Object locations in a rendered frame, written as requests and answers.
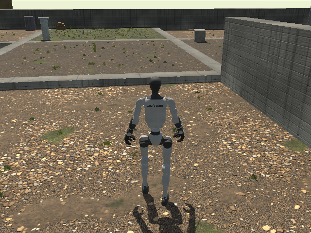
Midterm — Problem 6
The robot right forearm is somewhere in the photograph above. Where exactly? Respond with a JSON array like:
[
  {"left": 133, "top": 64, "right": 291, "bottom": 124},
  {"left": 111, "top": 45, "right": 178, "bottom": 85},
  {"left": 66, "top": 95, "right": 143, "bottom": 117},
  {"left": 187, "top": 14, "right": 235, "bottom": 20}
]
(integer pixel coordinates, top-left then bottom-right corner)
[{"left": 175, "top": 116, "right": 184, "bottom": 134}]

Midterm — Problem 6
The left robot foot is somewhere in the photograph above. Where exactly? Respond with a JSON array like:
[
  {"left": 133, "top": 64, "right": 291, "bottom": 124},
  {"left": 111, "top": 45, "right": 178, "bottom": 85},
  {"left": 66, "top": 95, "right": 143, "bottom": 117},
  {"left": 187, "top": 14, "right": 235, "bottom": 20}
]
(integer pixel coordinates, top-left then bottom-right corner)
[{"left": 142, "top": 183, "right": 149, "bottom": 194}]

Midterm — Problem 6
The robot right thigh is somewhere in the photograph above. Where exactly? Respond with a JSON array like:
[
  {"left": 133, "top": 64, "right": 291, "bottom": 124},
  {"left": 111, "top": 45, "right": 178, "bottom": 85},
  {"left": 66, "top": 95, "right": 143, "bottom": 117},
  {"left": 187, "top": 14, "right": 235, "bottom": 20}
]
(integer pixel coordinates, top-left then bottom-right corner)
[{"left": 162, "top": 136, "right": 172, "bottom": 174}]

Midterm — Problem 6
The robot right upper arm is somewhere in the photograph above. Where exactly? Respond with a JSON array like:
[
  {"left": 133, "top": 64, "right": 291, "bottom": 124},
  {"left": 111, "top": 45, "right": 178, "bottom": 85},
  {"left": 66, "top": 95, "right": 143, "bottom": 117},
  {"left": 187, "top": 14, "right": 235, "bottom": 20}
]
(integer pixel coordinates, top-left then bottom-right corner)
[{"left": 165, "top": 98, "right": 179, "bottom": 124}]

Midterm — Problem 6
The robot left hand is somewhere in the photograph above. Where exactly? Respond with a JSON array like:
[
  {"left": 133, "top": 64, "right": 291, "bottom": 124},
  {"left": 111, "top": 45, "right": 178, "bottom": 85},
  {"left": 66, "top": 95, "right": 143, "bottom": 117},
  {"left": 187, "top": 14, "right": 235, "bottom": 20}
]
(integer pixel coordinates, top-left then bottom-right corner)
[{"left": 124, "top": 134, "right": 136, "bottom": 145}]

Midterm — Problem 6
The robot left upper arm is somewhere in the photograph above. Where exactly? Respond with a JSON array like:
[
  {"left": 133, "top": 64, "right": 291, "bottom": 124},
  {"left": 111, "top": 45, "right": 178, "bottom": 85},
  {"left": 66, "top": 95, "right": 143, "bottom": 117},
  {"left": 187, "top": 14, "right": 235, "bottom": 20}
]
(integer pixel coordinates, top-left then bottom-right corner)
[{"left": 132, "top": 98, "right": 145, "bottom": 125}]

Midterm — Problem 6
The robot left forearm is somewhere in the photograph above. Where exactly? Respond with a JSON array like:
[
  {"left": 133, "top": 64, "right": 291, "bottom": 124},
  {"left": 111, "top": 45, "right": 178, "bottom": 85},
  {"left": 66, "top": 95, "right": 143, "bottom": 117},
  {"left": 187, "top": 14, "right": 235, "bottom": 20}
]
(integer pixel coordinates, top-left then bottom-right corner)
[{"left": 126, "top": 117, "right": 136, "bottom": 136}]

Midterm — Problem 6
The robot right hand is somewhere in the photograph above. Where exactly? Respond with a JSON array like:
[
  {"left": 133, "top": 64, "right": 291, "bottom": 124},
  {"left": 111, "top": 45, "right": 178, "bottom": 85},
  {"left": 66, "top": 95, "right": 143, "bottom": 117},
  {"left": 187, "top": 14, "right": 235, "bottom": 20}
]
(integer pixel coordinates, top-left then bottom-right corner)
[{"left": 173, "top": 132, "right": 184, "bottom": 142}]

